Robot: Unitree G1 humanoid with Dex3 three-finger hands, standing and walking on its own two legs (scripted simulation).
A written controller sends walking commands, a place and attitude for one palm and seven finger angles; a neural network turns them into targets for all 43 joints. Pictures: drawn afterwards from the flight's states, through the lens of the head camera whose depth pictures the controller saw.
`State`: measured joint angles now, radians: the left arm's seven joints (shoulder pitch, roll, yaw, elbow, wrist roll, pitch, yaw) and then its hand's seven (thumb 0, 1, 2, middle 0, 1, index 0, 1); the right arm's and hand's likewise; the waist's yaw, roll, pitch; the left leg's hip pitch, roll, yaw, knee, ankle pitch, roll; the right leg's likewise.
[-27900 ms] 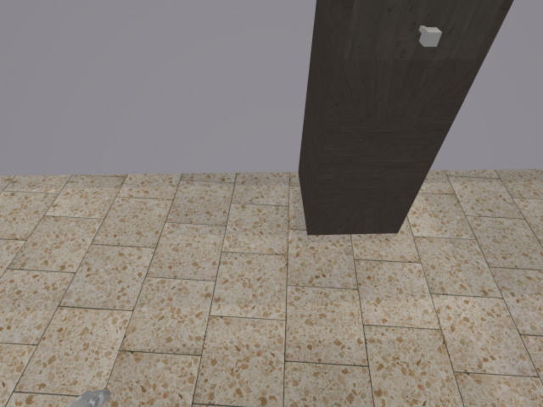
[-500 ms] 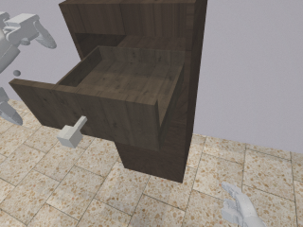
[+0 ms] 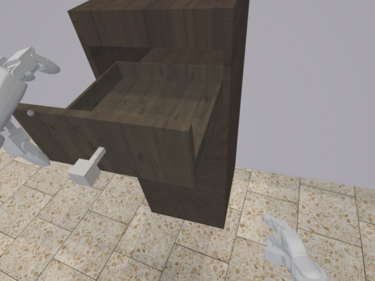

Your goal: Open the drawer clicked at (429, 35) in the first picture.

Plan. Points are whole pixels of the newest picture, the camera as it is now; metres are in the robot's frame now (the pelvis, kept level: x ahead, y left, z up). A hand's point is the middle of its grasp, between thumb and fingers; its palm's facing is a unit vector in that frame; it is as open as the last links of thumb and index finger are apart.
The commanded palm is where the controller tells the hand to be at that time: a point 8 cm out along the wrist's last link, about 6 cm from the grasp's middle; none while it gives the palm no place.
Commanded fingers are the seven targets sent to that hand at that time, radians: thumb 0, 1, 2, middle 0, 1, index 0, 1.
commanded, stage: open the thumb to release the handle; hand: left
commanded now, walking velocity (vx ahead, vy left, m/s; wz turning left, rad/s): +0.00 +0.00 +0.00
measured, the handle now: (91, 164) +0.27 +0.24 +0.15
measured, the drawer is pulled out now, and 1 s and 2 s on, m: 0.30 0.29 0.29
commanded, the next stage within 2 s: lift the hand off the handle in 0.56 s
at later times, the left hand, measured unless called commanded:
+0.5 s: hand (101, 146) +0.29 +0.21 +0.19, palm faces +0.11 -0.03 -0.99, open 16.2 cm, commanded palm +0.23 +0.21 +0.24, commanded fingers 0.00 -0.50 0.30 -0.15 -0.30 -0.15 -0.30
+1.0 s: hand (99, 149) +0.28 +0.21 +0.19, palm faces +0.15 -0.02 -0.99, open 16.2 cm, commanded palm +0.24 +0.21 +0.25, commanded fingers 0.00 -0.50 0.30 -0.15 -0.30 -0.15 -0.30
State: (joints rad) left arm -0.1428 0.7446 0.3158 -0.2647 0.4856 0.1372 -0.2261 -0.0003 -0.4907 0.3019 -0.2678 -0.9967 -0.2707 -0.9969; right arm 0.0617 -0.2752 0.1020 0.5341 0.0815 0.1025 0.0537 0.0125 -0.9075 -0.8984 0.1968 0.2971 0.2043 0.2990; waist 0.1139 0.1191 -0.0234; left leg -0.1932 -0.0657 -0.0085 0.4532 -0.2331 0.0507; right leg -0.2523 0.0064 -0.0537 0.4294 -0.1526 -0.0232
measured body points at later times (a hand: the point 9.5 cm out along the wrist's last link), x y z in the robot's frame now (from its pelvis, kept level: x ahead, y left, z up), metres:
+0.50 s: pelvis +0.03 -0.01 +0.00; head +0.01 -0.07 +0.44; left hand +0.28 +0.21 +0.24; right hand +0.25 -0.20 -0.10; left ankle +0.01 +0.08 -0.74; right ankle +0.05 -0.10 -0.74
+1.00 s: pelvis +0.02 -0.03 -0.01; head +0.02 -0.08 +0.44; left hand +0.27 +0.21 +0.24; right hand +0.25 -0.24 -0.10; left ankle +0.01 +0.08 -0.74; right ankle +0.05 -0.10 -0.74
